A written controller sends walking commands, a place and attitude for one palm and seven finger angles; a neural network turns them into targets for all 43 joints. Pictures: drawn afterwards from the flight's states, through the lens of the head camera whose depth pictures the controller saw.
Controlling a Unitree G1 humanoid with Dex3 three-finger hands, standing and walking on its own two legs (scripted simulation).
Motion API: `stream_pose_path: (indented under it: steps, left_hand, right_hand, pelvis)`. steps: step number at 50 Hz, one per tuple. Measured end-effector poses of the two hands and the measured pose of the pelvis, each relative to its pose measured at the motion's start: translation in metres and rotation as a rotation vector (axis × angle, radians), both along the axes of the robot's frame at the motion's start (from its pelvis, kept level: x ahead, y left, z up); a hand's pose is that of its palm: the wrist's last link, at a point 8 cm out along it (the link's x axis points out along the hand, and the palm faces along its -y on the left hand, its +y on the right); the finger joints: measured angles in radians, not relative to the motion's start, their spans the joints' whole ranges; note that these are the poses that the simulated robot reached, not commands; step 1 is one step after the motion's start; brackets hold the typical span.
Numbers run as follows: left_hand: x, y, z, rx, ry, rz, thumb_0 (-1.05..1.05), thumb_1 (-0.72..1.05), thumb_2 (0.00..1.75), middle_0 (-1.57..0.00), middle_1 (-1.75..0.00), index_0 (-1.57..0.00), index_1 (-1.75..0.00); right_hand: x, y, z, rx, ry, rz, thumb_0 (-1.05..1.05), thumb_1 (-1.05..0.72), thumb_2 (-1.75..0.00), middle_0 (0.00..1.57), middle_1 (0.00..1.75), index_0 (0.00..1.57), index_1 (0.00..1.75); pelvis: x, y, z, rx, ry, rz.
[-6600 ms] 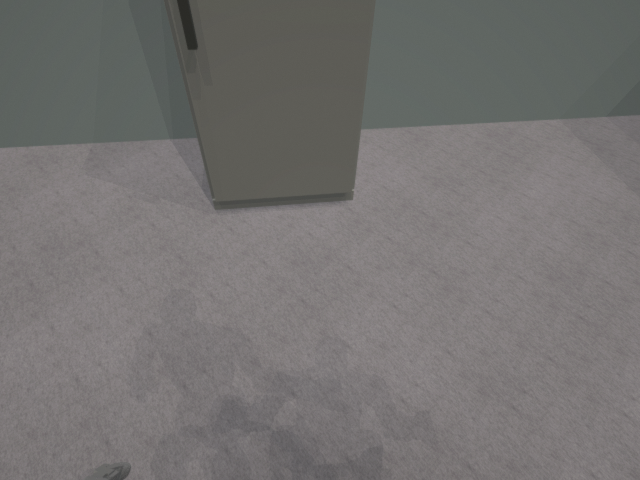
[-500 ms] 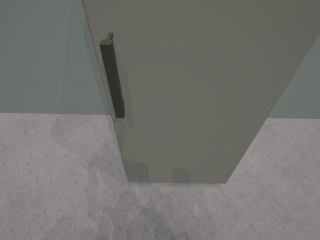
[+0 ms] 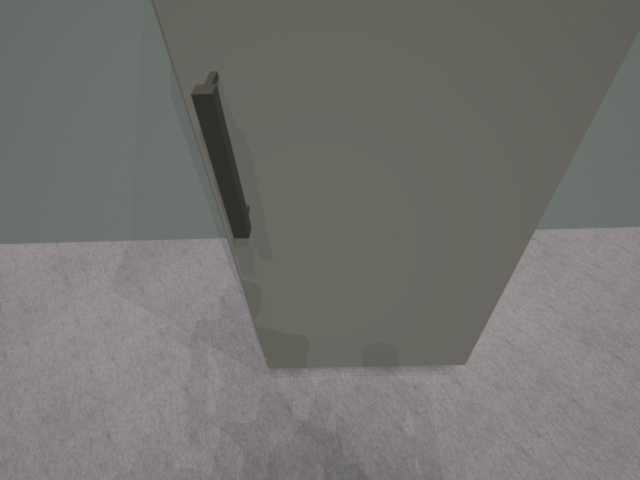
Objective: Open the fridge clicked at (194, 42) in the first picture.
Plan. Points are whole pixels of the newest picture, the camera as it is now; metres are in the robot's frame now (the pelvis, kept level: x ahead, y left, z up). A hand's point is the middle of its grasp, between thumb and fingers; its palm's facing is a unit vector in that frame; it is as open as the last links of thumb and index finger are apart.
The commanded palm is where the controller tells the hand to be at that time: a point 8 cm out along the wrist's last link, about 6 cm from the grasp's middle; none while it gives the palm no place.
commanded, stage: look again from close up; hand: left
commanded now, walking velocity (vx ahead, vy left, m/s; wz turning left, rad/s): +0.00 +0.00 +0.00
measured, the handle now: (229, 163) +0.53 +0.17 +0.13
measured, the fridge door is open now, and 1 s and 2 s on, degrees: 0 0 0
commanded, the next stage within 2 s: shuffle to correct the standing spot in 0.68 s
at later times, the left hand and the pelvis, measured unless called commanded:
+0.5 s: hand out of the picture -0.01 +0.14 -0.17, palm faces +0.03 -0.98 -0.18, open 7.4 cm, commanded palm none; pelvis +0.00 -0.03 +0.00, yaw +0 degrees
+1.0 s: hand out of the picture +0.01 +0.14 -0.18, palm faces +0.07 -0.98 -0.18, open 7.4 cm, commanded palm none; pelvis +0.02 -0.03 +0.00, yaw +1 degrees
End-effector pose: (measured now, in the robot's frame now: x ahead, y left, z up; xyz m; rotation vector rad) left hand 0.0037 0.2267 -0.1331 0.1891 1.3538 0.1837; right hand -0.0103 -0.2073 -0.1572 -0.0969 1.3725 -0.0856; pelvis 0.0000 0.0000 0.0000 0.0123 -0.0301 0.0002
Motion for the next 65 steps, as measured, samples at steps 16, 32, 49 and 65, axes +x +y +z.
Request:
stream_pose_path:
  steps: [16,32,49,65]
  left_hand:
    - [-0.017,-0.033,-0.005,-0.050,0.034,0.016,0.01,0.91,0.90,-0.20,-0.30,-0.20,-0.30]
    - [-0.011,-0.040,-0.006,-0.051,0.028,0.018,0.01,0.91,0.90,-0.20,-0.30,-0.20,-0.30]
    - [-0.002,-0.036,-0.012,-0.059,0.017,0.048,0.01,0.91,0.90,-0.20,-0.30,-0.20,-0.30]
    - [0.077,-0.013,-0.013,-0.023,0.047,0.024,0.02,0.94,0.90,-0.20,-0.30,-0.20,-0.30]
  right_hand:
    - [0.007,-0.037,0.012,-0.051,0.005,0.007,0.01,-0.91,-0.89,0.20,0.30,0.19,0.30]
    - [0.013,-0.045,0.014,-0.055,0.010,0.010,0.01,-0.91,-0.89,0.20,0.30,0.19,0.30]
    - [0.009,-0.040,0.010,-0.046,0.060,0.017,0.01,-0.91,-0.89,0.20,0.30,0.19,0.30]
    - [-0.002,0.001,0.013,-0.012,0.229,-0.053,0.01,-0.91,-0.89,0.20,0.30,0.19,0.30]
  pelvis:
    - [-0.003,-0.023,0.004,0.003,0.010,0.000]
    - [-0.001,-0.033,0.005,-0.002,0.012,0.003]
    - [0.014,-0.030,-0.001,-0.013,0.017,0.013]
    - [0.072,-0.016,-0.005,0.009,0.042,0.013]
